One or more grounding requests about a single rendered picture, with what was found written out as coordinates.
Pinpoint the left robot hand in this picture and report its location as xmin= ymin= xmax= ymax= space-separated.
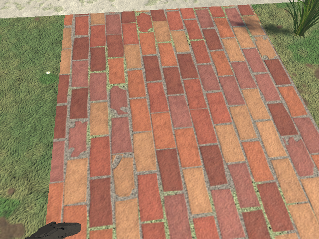
xmin=25 ymin=221 xmax=82 ymax=239

